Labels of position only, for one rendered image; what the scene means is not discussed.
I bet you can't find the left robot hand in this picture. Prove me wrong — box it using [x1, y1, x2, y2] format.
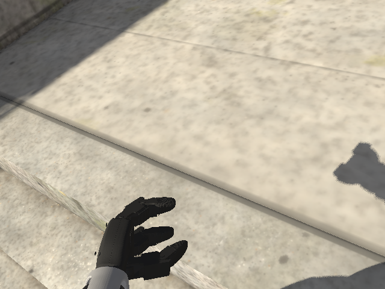
[94, 197, 188, 280]

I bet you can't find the left robot forearm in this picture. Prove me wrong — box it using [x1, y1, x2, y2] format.
[83, 266, 129, 289]

